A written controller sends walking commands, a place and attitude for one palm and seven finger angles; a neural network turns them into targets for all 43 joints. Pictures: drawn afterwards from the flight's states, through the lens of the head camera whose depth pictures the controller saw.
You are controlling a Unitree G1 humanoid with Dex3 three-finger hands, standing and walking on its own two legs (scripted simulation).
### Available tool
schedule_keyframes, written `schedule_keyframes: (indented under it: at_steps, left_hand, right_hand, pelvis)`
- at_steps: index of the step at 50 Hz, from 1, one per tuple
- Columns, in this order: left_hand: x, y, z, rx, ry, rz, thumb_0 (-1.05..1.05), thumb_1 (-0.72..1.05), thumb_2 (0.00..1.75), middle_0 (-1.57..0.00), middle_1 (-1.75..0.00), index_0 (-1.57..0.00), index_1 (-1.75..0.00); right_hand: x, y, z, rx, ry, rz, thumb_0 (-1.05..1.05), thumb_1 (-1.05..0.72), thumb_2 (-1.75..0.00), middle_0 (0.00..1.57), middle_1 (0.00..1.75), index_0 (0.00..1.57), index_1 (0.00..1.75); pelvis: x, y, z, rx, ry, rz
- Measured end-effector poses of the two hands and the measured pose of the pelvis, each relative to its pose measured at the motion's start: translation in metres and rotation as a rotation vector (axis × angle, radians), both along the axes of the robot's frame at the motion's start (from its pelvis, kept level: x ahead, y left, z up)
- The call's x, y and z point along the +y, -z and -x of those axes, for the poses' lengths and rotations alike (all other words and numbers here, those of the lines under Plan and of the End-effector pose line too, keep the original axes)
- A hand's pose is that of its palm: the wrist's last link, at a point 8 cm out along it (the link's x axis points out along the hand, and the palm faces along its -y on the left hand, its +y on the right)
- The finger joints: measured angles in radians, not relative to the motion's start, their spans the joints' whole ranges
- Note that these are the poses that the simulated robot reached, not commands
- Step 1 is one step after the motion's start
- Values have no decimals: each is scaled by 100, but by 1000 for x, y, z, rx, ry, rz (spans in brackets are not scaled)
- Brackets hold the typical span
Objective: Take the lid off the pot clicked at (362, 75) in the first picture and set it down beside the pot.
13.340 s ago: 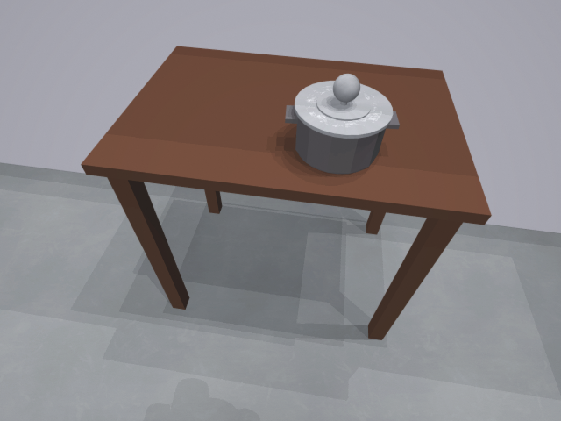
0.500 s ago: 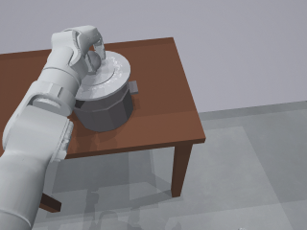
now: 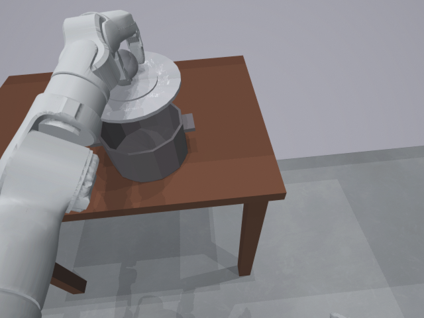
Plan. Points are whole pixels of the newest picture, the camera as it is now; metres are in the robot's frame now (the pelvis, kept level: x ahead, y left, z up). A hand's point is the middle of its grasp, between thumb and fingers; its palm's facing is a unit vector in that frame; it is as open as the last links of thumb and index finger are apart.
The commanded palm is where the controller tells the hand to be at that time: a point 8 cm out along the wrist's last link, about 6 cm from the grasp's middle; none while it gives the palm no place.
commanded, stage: lift the lid straight up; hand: left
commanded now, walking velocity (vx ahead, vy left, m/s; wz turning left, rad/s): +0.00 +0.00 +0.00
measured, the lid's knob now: (123, 65) +0.52 +0.13 +0.22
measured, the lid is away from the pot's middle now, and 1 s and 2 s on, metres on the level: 0.01 0.02 0.14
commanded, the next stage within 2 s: move the lid sideways beside the pot in 0.78 s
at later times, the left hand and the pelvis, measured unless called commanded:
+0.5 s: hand (107, 43) +0.49 +0.13 +0.28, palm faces -0.21 -0.07 -0.97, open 8.2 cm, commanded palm +0.49 +0.14 +0.35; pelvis +0.00 +0.00 +0.00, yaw +0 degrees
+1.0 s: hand (99, 34) +0.50 +0.14 +0.29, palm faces -0.19 -0.08 -0.98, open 8.2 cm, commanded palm +0.49 +0.16 +0.35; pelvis +0.00 +0.00 +0.00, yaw +0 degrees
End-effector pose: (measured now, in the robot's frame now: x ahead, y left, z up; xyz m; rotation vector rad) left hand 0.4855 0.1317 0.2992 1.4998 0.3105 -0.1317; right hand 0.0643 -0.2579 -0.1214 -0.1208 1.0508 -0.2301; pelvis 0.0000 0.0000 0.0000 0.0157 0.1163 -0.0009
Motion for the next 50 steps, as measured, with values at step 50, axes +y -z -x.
schedule_keyframes:
  at_steps: [50]
  left_hand:
    - [14,-50,-1,-83,-42,-2,0,20,75,-60,-97,-59,-97]
  right_hand:
    - [1,-5,-7,-13,2,13,1,-91,-90,20,30,20,30]
  pelvis:
    - [1,-2,-2,10,5,3]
